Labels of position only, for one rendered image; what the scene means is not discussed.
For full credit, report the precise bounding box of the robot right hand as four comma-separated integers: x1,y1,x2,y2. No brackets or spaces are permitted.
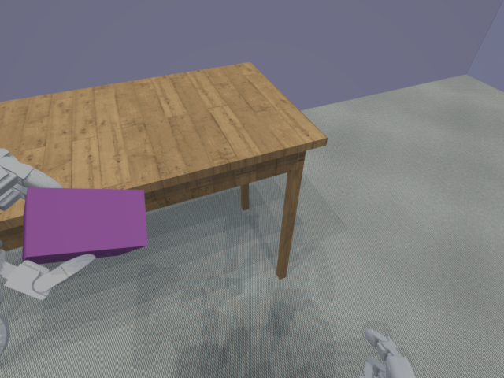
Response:
359,328,416,378

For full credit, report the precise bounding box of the table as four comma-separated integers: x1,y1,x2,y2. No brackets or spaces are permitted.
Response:
0,62,328,280

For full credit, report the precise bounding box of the robot left hand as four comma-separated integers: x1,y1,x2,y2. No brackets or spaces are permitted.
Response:
0,149,96,300

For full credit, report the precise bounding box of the sponge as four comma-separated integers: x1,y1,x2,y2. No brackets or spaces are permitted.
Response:
22,187,148,264

